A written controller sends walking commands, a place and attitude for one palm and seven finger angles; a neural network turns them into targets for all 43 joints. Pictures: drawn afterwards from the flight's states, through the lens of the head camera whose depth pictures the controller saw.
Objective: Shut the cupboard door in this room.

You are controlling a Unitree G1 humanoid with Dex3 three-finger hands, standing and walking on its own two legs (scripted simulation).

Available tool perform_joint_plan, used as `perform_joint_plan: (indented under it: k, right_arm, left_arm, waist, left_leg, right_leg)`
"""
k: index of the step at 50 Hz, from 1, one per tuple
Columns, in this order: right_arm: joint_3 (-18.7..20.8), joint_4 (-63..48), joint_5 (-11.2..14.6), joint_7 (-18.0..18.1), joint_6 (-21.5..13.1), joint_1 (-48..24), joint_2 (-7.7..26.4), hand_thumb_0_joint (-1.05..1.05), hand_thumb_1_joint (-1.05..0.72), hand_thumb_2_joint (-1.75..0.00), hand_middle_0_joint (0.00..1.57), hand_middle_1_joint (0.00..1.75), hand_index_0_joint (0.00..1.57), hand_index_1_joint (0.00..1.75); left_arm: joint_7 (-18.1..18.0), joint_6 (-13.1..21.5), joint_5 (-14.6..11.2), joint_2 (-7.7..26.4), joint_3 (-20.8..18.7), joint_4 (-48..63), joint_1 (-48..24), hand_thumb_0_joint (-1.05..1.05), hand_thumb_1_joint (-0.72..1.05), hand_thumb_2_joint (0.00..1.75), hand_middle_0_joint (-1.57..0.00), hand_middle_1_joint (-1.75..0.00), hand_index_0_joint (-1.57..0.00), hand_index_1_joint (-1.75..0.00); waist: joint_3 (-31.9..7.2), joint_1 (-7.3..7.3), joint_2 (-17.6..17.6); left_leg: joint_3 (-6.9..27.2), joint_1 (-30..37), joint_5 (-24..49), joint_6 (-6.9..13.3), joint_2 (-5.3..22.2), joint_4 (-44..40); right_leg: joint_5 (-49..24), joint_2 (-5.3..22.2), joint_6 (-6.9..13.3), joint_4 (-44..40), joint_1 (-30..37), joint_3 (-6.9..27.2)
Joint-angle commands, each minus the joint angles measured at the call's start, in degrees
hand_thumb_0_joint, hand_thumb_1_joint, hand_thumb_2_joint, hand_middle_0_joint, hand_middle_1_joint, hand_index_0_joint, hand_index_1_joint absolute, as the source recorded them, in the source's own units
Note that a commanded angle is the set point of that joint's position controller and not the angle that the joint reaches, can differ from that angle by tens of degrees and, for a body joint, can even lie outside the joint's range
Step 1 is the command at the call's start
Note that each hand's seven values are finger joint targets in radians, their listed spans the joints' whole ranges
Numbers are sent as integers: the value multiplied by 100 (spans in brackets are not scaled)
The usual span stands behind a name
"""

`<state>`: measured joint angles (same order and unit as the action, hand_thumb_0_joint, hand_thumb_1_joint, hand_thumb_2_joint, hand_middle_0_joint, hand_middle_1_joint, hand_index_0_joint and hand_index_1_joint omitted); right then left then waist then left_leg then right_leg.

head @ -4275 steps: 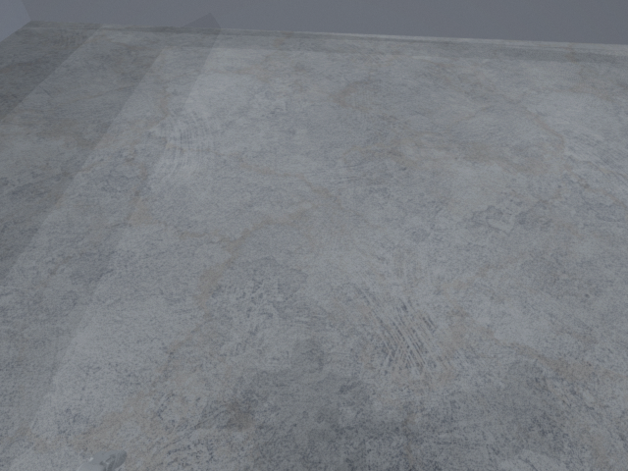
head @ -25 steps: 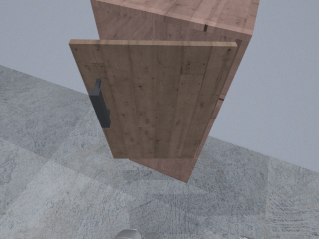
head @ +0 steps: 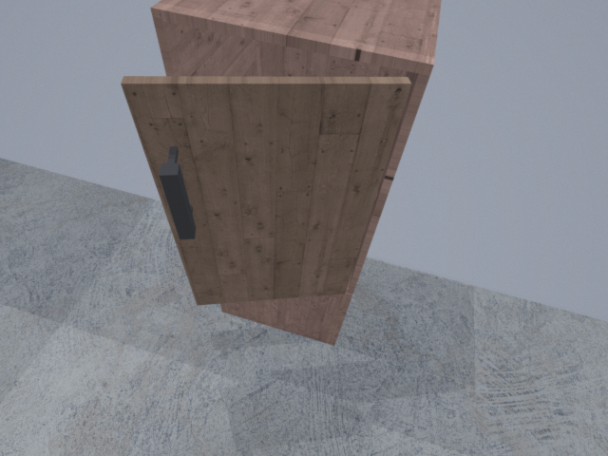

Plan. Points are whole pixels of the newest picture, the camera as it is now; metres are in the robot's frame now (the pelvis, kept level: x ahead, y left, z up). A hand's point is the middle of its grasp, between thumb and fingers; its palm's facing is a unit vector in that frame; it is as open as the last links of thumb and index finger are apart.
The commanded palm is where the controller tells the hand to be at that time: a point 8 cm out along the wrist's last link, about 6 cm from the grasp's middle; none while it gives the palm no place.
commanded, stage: come to a stop and stand still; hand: left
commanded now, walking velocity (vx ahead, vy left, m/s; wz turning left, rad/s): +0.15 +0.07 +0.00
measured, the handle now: (180, 194) +0.47 +0.21 +0.05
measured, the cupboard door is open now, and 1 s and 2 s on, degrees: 23 23 23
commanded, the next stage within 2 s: look again from close up in 0.88 s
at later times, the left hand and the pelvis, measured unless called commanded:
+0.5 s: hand out of the picture -0.01 +0.14 -0.19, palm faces +0.10 -0.98 -0.15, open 7.4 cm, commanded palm none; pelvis +0.02 -0.02 -0.01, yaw +2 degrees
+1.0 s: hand out of the picture +0.02 +0.17 -0.19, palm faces +0.01 -0.98 -0.19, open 7.4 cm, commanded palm none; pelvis +0.02 +0.00 +0.00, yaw +0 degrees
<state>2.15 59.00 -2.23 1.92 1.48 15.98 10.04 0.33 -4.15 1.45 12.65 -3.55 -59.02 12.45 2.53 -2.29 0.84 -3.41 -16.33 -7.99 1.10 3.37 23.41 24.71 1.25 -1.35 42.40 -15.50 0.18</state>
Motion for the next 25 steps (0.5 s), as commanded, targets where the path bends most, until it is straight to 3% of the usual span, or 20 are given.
perform_joint_plan:
  k: [1, 2, 3, 4, 5, 6, 7, 9, 11, 16, 18, 19, 21, 22, 23, 25]
  right_arm:
    - [252, -99, 57, 8, -78, 79, 1022, 0, -90, -90, 20, 30, 20, 30]
    - [221, -67, 91, -26, -66, 87, 800, 0, -90, -90, 20, 30, 20, 30]
    - [140, -112, 146, -45, -54, 75, 435, 0, -90, -90, 20, 30, 20, 30]
    - [71, -263, 121, -94, -35, -106, 323, 0, -90, -90, 20, 30, 20, 30]
    - [108, -304, 84, -145, 3, -207, 471, 0, -90, -90, 20, 30, 20, 30]
    - [117, -208, 55, -174, -10, -53, 397, 0, -90, -90, 20, 30, 20, 30]
    - [98, -47, 32, -163, -35, 85, 406, 0, -90, -90, 20, 30, 20, 30]
    - [96, 75, 75, -178, -75, 367, 404, 0, -90, -90, 20, 30, 20, 30]
    - [89, 70, 105, -186, -86, 332, 382, 0, -90, -90, 20, 30, 20, 30]
    - [28, -37, 152, -134, -99, 58, 336, 0, -90, -90, 20, 30, 20, 30]
    - [-19, 35, 163, -99, -140, 121, 274, 0, -90, -90, 20, 30, 20, 30]
    - [-32, 141, 162, -78, -191, 307, 268, 0, -90, -90, 20, 30, 20, 30]
    - [-2, 289, 143, -10, -320, 497, 579, 0, -90, -90, 20, 30, 20, 30]
    - [14, 322, 142, 30, -300, 522, 666, 0, -90, -90, 20, 30, 20, 30]
    - [21, 315, 135, 46, -259, 442, 675, 0, -90, -90, 20, 30, 20, 30]
    - [-38, 340, 178, 79, -248, 214, 552, 0, -90, -90, 20, 30, 20, 30]
  left_arm:
    - [-33, 221, -59, 76, 31, 9, 795, 0, 90, 90, -20, -30, -20, -30]
    - [-76, 274, -38, 219, 12, -98, 1047, 0, 90, 90, -20, -30, -20, -30]
    - [-132, 337, 11, 521, -28, -151, 1143, 0, 90, 90, -20, -30, -20, -30]
    - [-161, 361, 2, 868, -60, -37, 875, 0, 90, 90, -20, -30, -20, -30]
    - [-178, 350, -1, 875, -16, 117, 533, 0, 90, 90, -20, -30, -20, -30]
    - [-168, 420, 0, 746, -1, 138, 271, 0, 90, 90, -20, -30, -20, -30]
    - [-169, 512, -26, 571, 17, 77, 294, 0, 90, 90, -20, -30, -20, -30]
    - [-162, 587, -52, 409, 67, 21, 342, 0, 90, 90, -20, -30, -20, -30]
    - [-181, 614, -38, 395, 77, -12, 487, 0, 90, 90, -20, -30, -20, -30]
    - [-249, 605, -21, 376, 70, -171, 799, 0, 90, 90, -20, -30, -20, -30]
    - [-269, 579, -46, 336, 97, -238, 759, 0, 90, 90, -20, -30, -20, -30]
    - [-277, 573, -74, 263, 113, -255, 696, 0, 90, 90, -20, -30, -20, -30]
    - [-283, 529, -102, 14, 167, -290, 975, 0, 90, 90, -20, -30, -20, -30]
    - [-323, 494, -94, -58, 188, -306, 998, 0, 90, 90, -20, -30, -20, -30]
    - [-343, 459, -57, -108, 189, -306, 997, 0, 90, 90, -20, -30, -20, -30]
    - [-318, 375, -54, -43, 204, -400, 932, 0, 90, 90, -20, -30, -20, -30]
  waist:
    - [-400, 352, -1032]
    - [-354, 433, -576]
    - [-185, 477, 522]
    - [354, 465, 1363]
    - [709, 382, 848]
    - [718, 246, 756]
    - [821, 236, 956]
    - [696, 174, 759]
    - [636, 223, 768]
    - [193, 358, 1016]
    - [79, 291, 1058]
    - [-58, 179, 930]
    - [-513, 253, -72]
    - [-495, 230, -217]
    - [-245, 235, -89]
    - [-12, 252, -595]
  left_leg:
    - [1122, -128, -1974, 281, 742, -1030]
    - [794, -563, -2259, 49, 402, -693]
    - [310, -1156, -2224, -189, -151, 330]
    - [52, -1391, -2051, -262, -271, 1097]
    - [171, -1174, -1949, -219, -158, 1502]
    - [160, -1070, -1636, -220, -164, 1771]
    - [245, -1215, -1213, -210, -138, 1969]
    - [172, -1156, -1089, -259, -102, 2027]
    - [99, -1114, -1102, -312, -110, 2097]
    - [38, -749, -1250, -326, -141, 1405]
    - [-9, -2, -676, -291, -221, 516]
    - [41, 584, 137, -250, -225, -40]
    - [494, 1559, 2422, 59, 385, 373]
    - [554, 1503, 2695, 187, 606, 465]
    - [540, 1272, 2278, 184, 615, 438]
    - [550, 1151, 2371, 178, 456, 257]
  right_leg:
    - [-787, -231, 159, -1984, 1181, -439]
    - [-618, 11, 238, -2486, 1685, -159]
    - [660, 932, 551, -3201, 1676, 1121]
    - [1829, 1759, 881, -3900, 756, 2024]
    - [1881, 1953, 957, -4067, 6, 1987]
    - [1335, 1743, 982, -3911, -120, 1848]
    - [306, 1487, 967, -3712, 193, 1662]
    - [-988, 1356, 942, -3351, 593, 1033]
    - [-2159, 1375, 936, -3105, 755, 820]
    - [-4010, 1400, 1019, -2454, 1255, 697]
    - [-4164, 1194, 853, -2092, 1029, 534]
    - [-3984, 1014, 669, -1843, 784, 422]
    - [-2842, 503, 315, -1549, 333, 187]
    - [-2063, 418, 269, -1736, 374, 131]
    - [-1654, 370, 278, -1957, 363, 199]
    - [-1842, 392, 224, -1970, 408, 102]
